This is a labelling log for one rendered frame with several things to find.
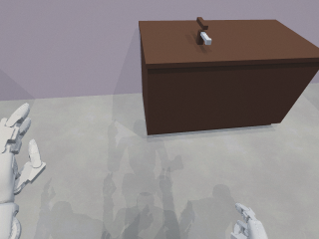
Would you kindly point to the tap lever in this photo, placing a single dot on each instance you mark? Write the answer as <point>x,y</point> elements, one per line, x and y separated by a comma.
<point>207,41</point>

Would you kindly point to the right robot hand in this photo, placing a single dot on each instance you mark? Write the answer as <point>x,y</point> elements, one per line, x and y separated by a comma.
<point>254,228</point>

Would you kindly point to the counter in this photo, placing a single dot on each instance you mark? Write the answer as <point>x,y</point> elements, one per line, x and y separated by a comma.
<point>251,74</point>

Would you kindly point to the left robot forearm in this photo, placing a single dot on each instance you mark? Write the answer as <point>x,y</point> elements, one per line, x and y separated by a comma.
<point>10,226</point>

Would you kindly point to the left robot hand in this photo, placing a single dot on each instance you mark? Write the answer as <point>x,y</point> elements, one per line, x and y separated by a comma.
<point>11,132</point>

